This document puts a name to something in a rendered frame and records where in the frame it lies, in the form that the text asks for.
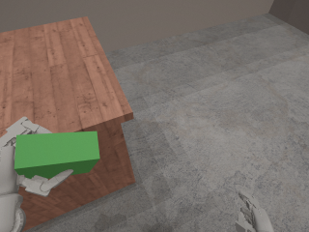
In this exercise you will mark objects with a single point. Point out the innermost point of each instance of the robot right hand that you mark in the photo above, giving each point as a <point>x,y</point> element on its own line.
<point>258,220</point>

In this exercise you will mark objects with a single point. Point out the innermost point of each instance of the left robot forearm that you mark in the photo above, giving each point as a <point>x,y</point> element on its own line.
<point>12,217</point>

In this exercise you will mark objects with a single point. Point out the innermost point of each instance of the table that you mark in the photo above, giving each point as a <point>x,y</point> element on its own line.
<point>58,76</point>

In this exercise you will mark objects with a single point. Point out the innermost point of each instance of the robot left hand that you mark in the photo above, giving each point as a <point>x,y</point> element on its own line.
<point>10,181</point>

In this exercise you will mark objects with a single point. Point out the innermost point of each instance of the sponge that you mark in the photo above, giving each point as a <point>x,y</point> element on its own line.
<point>48,154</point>

